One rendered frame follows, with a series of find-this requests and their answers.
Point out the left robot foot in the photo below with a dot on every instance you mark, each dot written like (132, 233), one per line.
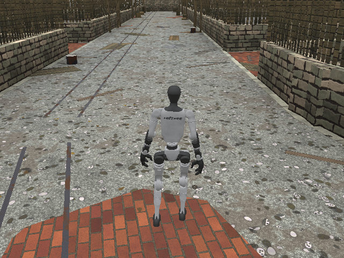
(156, 222)

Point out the left robot hand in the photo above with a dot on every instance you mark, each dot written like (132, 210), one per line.
(143, 159)

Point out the left robot forearm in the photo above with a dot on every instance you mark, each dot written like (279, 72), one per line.
(147, 144)

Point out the right robot hand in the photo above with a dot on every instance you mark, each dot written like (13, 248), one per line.
(201, 166)

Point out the right robot forearm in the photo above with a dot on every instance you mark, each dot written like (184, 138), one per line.
(196, 148)

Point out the left robot shin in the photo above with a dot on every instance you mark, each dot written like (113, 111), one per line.
(157, 200)

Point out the robot right upper arm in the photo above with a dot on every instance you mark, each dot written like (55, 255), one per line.
(192, 124)

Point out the robot left upper arm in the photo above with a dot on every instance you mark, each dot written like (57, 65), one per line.
(153, 122)

